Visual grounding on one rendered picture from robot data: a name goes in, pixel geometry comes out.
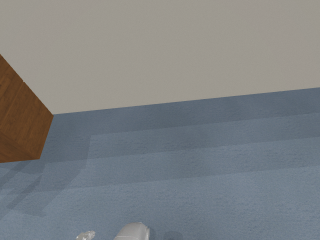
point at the left robot hand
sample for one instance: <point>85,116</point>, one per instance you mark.
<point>89,235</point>

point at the cupboard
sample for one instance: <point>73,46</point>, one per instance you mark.
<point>24,120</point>

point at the robot left thigh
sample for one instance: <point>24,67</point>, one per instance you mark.
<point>133,231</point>

